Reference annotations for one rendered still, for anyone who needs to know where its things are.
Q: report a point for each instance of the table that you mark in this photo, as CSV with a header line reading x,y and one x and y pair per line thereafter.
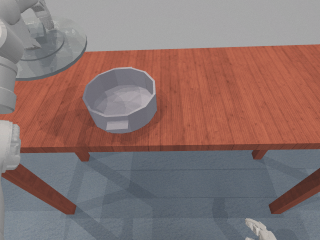
x,y
256,98

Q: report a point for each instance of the pot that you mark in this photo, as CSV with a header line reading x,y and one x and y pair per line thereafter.
x,y
121,100

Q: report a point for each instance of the lid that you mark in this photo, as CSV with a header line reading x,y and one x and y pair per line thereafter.
x,y
66,44

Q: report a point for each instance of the knob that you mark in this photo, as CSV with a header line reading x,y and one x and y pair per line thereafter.
x,y
38,32

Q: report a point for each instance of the robot left forearm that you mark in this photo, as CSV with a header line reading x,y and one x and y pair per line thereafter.
x,y
11,51

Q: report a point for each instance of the right robot hand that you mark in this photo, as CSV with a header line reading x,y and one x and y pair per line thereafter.
x,y
259,229

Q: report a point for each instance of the left robot hand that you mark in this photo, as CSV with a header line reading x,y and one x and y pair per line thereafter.
x,y
41,11

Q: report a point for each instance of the robot left upper arm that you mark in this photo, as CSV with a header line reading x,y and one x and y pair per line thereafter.
x,y
10,145

